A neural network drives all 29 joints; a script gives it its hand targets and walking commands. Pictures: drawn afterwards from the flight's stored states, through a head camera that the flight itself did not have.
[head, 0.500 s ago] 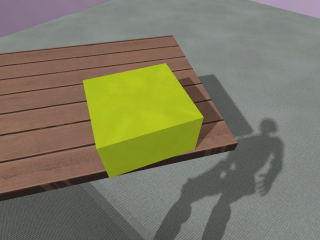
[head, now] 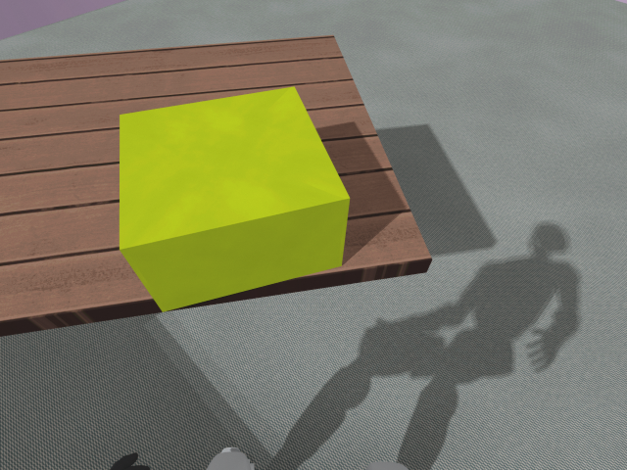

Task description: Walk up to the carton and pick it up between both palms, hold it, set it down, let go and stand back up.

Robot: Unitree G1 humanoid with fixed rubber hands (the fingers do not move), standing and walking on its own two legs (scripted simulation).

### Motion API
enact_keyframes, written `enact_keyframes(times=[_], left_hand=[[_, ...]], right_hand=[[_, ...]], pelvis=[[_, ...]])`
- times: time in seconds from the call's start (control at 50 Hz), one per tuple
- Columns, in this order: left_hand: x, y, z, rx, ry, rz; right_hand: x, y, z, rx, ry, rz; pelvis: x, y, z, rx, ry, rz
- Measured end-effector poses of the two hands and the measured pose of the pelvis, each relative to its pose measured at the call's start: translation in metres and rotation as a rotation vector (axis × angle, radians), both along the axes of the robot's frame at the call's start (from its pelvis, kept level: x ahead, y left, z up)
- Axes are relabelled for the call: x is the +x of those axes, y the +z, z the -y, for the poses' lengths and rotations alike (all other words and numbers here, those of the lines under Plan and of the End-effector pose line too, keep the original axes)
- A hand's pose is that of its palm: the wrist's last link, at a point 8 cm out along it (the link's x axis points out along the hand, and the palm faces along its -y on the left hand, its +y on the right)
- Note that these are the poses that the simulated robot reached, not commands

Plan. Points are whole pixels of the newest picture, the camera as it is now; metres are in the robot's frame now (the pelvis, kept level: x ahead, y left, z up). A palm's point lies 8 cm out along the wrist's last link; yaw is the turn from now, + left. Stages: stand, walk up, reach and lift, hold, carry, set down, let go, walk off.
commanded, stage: walk up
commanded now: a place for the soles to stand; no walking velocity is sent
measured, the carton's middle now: (232, 191) +0.51 +0.10 +0.04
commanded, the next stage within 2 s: none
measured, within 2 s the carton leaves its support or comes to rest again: neither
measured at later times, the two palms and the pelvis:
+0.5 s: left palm out of the picture -0.02 +0.25 -0.11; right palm out of the picture +0.13 -0.23 -0.10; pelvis +0.01 -0.01 +0.02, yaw +13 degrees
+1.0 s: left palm out of the picture -0.01 +0.24 -0.11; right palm (497, 465) +0.13 -0.24 -0.11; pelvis +0.04 -0.01 +0.03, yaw +18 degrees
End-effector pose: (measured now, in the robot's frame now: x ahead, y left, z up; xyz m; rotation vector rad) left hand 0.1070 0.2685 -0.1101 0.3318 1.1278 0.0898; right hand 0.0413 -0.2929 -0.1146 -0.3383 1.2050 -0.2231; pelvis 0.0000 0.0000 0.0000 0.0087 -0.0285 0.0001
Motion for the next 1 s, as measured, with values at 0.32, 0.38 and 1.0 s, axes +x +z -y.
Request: enact_keyframes(times=[0.32,0.38,1.0], left_hand=[[-0.112,0.013,0.029,-0.006,0.258,-0.066],[-0.127,0.003,0.019,-0.021,0.278,-0.097],[-0.118,0.003,0.032,-0.067,0.402,-0.128]], right_hand=[[0.06,0.006,-0.027,0.117,0.21,-0.006],[0.077,0.006,-0.045,0.12,0.253,0.036],[0.093,0.007,-0.05,0.111,0.33,-0.109]], pelvis=[[0.002,0.02,0.019,0.004,0.155,-0.005],[0.003,0.014,0.011,0.004,0.188,0.003],[0.041,0.026,0.014,-0.032,0.319,-0.013]])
